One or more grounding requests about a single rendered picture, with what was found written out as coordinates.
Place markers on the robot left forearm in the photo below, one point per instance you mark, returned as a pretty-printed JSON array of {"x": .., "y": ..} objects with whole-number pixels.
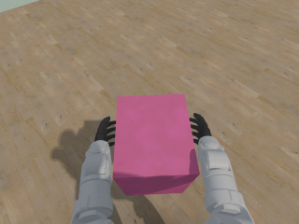
[{"x": 94, "y": 196}]

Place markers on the left robot hand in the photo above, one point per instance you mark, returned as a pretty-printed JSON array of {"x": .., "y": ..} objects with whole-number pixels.
[{"x": 102, "y": 131}]

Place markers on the right robot hand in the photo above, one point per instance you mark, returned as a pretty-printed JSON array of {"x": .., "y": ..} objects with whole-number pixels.
[{"x": 201, "y": 127}]

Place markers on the robot right upper arm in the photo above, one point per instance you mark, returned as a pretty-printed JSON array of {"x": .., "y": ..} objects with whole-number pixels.
[{"x": 225, "y": 219}]

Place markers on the robot right forearm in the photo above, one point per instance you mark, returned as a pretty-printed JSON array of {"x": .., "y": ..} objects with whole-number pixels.
[{"x": 222, "y": 196}]

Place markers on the carton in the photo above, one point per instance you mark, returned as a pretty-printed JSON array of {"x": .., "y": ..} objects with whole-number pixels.
[{"x": 154, "y": 152}]

